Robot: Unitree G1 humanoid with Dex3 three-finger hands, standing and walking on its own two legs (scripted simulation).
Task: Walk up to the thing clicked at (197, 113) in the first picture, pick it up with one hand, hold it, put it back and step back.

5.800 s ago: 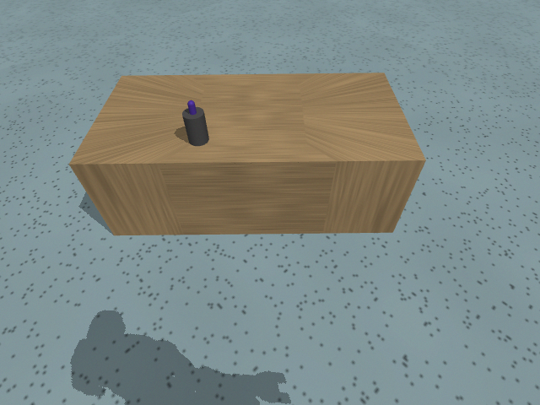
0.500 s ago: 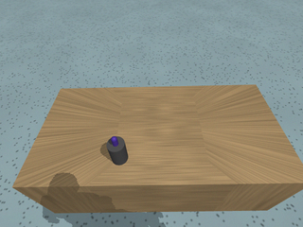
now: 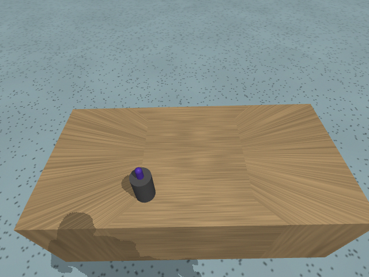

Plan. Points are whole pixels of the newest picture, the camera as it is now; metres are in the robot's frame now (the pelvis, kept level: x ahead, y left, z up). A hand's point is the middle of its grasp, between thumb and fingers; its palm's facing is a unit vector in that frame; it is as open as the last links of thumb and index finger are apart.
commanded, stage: stand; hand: left
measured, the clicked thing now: (142, 182) +0.48 +0.19 -0.25
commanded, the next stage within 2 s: go down in 0.54 s
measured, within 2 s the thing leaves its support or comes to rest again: neither
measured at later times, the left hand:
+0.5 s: hand out of the picture +0.08 +0.25 -0.15, palm faces -0.02 -0.94 -0.35, open 7.4 cm
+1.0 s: hand out of the picture +0.16 +0.25 -0.14, palm faces +0.03 -0.94 -0.33, open 13.5 cm
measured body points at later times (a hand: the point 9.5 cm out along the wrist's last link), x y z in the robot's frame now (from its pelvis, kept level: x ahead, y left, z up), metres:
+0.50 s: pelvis +0.00 +0.00 +0.00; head +0.01 +0.00 +0.45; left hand +0.08 +0.30 -0.13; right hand +0.06 -0.30 -0.14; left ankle -0.04 +0.14 -0.75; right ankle +0.02 -0.11 -0.75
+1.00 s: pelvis -0.01 +0.01 -0.02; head +0.04 +0.00 +0.43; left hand +0.15 +0.30 -0.12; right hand +0.15 -0.28 -0.12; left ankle -0.04 +0.14 -0.75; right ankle +0.02 -0.11 -0.75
